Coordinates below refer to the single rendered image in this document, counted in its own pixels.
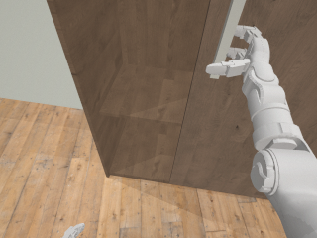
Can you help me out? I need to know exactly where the left robot hand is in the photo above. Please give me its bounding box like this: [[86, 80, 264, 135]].
[[60, 223, 85, 238]]

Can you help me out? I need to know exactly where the handle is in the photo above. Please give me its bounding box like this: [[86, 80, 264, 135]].
[[209, 0, 246, 79]]

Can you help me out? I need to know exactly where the robot right upper arm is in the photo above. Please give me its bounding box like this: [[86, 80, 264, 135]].
[[250, 148, 317, 238]]

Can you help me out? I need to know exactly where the robot right forearm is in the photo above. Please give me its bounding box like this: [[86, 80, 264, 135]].
[[242, 61, 317, 160]]

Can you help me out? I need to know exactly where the wardrobe door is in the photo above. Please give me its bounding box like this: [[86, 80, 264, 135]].
[[169, 0, 317, 200]]

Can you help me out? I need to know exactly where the right robot hand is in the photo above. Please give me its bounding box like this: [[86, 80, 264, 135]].
[[205, 25, 270, 77]]

